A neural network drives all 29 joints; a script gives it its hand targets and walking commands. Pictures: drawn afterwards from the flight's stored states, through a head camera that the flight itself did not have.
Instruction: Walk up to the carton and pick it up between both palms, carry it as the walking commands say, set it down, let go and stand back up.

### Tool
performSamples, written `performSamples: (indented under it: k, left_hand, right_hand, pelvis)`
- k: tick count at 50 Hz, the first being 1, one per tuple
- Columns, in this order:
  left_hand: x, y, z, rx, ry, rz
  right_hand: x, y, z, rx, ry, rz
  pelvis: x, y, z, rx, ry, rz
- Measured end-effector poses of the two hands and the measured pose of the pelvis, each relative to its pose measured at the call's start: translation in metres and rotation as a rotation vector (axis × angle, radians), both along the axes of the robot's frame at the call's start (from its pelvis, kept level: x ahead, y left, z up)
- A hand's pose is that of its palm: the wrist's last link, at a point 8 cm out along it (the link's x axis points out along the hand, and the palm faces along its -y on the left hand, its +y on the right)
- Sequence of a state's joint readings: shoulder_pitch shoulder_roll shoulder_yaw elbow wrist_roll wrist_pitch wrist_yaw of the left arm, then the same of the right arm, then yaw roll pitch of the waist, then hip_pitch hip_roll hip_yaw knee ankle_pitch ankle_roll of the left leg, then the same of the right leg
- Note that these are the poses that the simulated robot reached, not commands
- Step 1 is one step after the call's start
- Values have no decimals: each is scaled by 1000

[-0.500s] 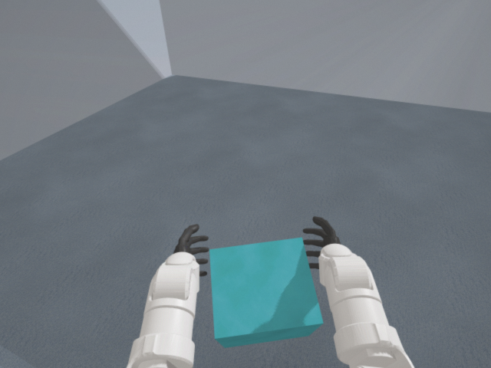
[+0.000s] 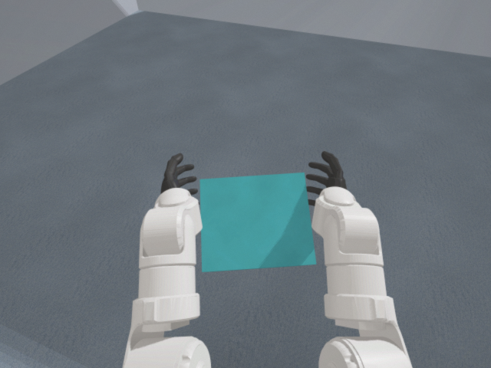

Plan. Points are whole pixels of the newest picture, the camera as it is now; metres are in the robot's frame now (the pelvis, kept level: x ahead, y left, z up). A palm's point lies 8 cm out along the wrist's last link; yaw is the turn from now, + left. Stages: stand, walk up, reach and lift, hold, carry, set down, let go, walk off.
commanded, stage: carry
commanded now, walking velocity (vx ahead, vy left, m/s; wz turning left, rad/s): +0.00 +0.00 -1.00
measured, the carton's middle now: (254, 227) +0.36 +0.01 +0.02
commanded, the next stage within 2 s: none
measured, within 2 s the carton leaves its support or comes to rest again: neither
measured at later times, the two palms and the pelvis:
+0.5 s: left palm (294, 191) +0.37 -0.05 +0.11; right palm (463, 243) +0.27 -0.28 +0.11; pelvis +0.00 -0.03 +0.01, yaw -22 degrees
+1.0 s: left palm (422, 224) +0.30 -0.23 +0.12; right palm out of the picture +0.11 -0.38 +0.12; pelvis -0.01 -0.05 +0.00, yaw -51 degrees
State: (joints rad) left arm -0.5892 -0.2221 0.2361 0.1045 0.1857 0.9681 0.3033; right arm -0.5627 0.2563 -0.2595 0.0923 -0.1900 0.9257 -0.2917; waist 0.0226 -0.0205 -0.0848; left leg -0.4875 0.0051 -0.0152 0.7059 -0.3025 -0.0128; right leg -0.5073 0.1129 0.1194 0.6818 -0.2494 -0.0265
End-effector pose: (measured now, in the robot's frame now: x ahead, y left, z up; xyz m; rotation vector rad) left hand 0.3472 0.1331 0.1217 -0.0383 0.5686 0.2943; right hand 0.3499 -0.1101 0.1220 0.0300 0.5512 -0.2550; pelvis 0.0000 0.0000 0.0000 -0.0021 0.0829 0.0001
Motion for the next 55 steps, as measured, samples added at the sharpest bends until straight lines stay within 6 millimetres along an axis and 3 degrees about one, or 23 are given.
performSamples:
  k: [6,13,18,25,34,37,40,46,50,55]
  left_hand:
    - [3,-40,0,-18,32,-60]
    - [18,-120,-8,-28,52,-186]
    - [18,-160,-15,-14,93,-293]
    - [22,-187,-7,-27,67,-384]
    - [15,-196,-9,-45,57,-522]
    - [7,-206,-9,-32,83,-586]
    - [0,-228,-5,-32,96,-650]
    - [-22,-303,5,-23,57,-785]
    - [-48,-361,0,-19,27,-875]
    - [-87,-402,-22,53,92,-1031]
  right_hand:
    - [-15,-40,0,24,34,-92]
    - [-37,-113,-11,33,57,-266]
    - [-61,-147,-17,60,95,-358]
    - [-78,-167,-7,52,68,-443]
    - [-108,-166,-1,4,66,-525]
    - [-126,-171,-4,11,98,-553]
    - [-146,-186,-2,24,110,-617]
    - [-196,-234,3,36,72,-779]
    - [-239,-273,-7,45,38,-891]
    - [-298,-288,-30,98,107,-996]
  pelvis:
    - [4,-6,3,-12,8,-111]
    - [-1,-32,-2,-7,10,-214]
    - [-5,-36,6,15,17,-274]
    - [-3,-29,14,39,43,-391]
    - [5,-6,11,10,37,-544]
    - [7,-5,15,-25,13,-618]
    - [6,-7,19,-51,3,-683]
    - [-2,-27,14,-63,7,-818]
    - [-13,-49,-4,-48,7,-880]
    - [-22,-56,0,-11,-3,-957]
